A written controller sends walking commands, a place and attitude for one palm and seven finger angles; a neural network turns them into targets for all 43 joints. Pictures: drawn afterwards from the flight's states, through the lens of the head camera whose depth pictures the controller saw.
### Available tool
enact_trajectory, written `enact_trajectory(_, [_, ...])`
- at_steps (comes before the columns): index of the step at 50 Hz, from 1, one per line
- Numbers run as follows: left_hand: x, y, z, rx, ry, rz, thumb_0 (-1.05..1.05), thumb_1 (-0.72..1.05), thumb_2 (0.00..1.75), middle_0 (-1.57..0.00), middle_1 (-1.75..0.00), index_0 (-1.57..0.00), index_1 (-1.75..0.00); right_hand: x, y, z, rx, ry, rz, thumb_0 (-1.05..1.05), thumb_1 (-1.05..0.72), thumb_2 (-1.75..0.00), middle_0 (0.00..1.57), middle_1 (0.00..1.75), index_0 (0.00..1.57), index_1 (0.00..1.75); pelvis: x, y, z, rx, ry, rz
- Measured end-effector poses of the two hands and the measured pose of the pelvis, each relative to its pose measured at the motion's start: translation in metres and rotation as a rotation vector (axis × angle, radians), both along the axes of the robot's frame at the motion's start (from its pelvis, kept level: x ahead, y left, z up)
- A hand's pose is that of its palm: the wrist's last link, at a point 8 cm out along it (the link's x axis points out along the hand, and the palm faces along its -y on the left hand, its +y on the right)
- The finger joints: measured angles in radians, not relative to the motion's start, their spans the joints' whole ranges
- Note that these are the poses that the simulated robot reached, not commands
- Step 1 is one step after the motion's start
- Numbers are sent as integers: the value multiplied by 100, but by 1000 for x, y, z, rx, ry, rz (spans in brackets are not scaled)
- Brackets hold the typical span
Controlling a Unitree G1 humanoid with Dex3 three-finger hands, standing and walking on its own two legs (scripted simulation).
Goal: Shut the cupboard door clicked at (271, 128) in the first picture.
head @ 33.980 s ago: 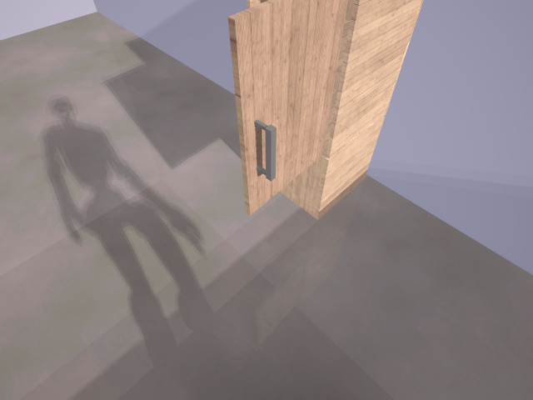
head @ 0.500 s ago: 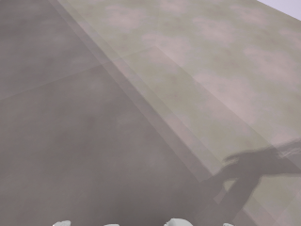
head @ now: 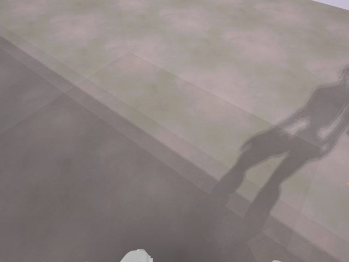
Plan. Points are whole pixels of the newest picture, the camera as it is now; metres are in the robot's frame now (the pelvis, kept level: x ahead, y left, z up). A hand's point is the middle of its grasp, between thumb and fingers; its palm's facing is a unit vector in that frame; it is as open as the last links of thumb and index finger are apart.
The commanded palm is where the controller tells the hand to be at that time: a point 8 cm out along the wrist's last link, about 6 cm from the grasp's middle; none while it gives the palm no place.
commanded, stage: turn to face it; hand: left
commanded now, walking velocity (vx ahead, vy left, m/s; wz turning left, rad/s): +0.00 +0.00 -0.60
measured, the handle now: out of the picture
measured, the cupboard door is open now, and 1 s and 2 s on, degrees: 60 60 60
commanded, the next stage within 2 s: take the last steps up to it in 1.74 s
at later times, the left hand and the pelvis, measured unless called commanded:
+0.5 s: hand (119, 243) +0.18 +0.16 -0.16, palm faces -0.30 -0.91 -0.29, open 7.4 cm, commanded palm none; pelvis +0.00 -0.01 -0.02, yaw -19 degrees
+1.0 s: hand (132, 235) +0.20 +0.13 -0.18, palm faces -0.52 -0.83 -0.21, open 7.4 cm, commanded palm none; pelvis +0.02 +0.00 +0.00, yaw -36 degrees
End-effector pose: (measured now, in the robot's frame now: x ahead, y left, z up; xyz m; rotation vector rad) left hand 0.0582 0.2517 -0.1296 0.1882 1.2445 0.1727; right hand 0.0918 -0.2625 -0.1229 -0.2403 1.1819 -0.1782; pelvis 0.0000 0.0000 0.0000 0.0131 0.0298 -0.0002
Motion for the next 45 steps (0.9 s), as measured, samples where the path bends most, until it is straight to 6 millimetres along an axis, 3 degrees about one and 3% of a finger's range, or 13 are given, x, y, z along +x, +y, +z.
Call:
enact_trajectory(6, [20,17,-22,-37,17,-44,0,90,90,-20,-30,-20,-30,2,19,7,-37,-75,-38,1,-90,-90,20,30,20,30,5,20,-10,-23,-5,-76])
enact_trajectory(14, [65,20,-6,-30,-13,-163,1,91,90,-20,-30,-20,-30,-42,28,13,-21,-32,-134,0,-90,-90,20,30,21,30,6,21,2,-51,-21,-184])
enact_trajectory(18, [90,5,2,-10,-36,-238,1,91,90,-19,-30,-20,-30,-73,21,3,7,0,-216,0,-90,-90,20,30,21,30,4,14,1,-49,-23,-240])
enact_trajectory(23, [118,-30,7,28,-89,-343,1,91,90,-19,-30,-20,-30,-116,-2,-24,50,43,-325,0,-90,-90,20,30,21,30,2,-7,-12,-22,-26,-305])
enact_trajectory(27, [123,-55,12,49,-110,-397,0,91,90,-19,-30,-20,-30,-139,-20,-36,56,94,-393,1,-90,-90,20,30,20,30,-2,-17,-14,-18,-24,-346])
enact_trajectory(36, [114,-82,10,18,-25,-471,0,91,90,-20,-30,-20,-30,-135,-36,-7,30,29,-463,1,-90,-90,20,30,20,30,-1,-26,3,12,-5,-447])
enact_trajectory(41, [120,-82,-1,-10,6,-503,0,90,90,-20,-30,-20,-30,-120,-34,3,-2,-21,-493,1,-90,-90,20,30,20,30,7,-19,1,2,2,-506])
enact_trajectory(45, [136,-73,-18,-27,26,-526,0,90,90,-20,-30,-20,-30,-111,-24,6,-45,-73,-518,1,-90,-90,20,30,20,30,18,-8,-9,-21,15,-551])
